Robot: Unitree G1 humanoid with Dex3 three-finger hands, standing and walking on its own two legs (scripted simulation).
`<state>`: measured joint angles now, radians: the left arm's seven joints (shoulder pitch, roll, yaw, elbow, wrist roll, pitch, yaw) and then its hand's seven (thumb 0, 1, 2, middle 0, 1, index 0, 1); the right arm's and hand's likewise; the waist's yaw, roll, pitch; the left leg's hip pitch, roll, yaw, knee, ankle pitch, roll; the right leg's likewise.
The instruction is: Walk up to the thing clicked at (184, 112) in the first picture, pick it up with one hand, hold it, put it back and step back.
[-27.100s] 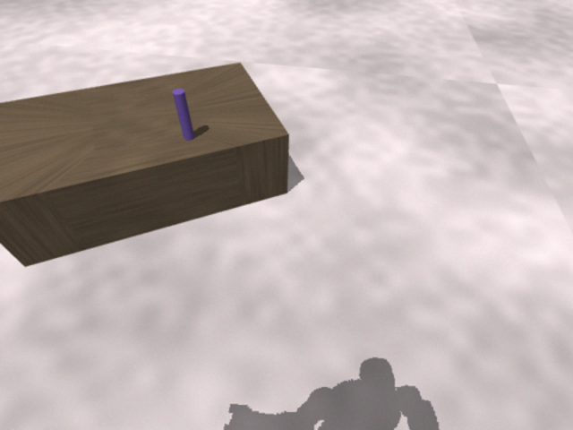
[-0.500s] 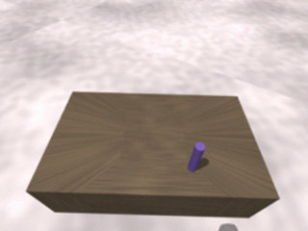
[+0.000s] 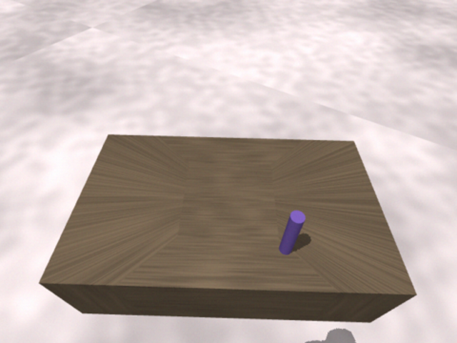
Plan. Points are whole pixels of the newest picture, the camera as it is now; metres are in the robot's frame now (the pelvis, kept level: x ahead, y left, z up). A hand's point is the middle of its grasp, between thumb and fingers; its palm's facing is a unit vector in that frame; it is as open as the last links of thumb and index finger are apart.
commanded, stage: stand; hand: right
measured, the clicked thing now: (291, 234) +0.47 -0.21 -0.32
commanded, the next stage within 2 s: step back in 1.26 s
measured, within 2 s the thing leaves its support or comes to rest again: neither
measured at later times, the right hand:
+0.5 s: hand out of the picture +0.07 -0.25 -0.16, palm faces -0.05 +0.94 -0.34, open 7.4 cm
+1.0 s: hand out of the picture +0.08 -0.25 -0.16, palm faces -0.04 +0.94 -0.34, open 7.4 cm
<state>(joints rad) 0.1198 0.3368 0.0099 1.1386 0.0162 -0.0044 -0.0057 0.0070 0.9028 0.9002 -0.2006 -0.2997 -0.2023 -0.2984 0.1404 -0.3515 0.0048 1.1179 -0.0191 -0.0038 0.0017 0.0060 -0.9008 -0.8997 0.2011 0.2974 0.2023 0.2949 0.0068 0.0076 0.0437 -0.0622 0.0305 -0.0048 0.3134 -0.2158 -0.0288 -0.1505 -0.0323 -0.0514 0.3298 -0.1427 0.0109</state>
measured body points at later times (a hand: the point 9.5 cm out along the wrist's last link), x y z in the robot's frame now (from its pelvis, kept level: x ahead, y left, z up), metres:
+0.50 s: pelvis +0.00 +0.00 +0.00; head +0.01 +0.00 +0.45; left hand +0.07 +0.30 -0.13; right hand +0.07 -0.30 -0.14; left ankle -0.03 +0.14 -0.75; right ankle +0.02 -0.13 -0.75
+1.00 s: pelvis +0.01 +0.00 +0.00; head +0.02 +0.00 +0.45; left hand +0.08 +0.30 -0.13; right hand +0.08 -0.30 -0.13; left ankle -0.03 +0.14 -0.75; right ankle +0.02 -0.13 -0.75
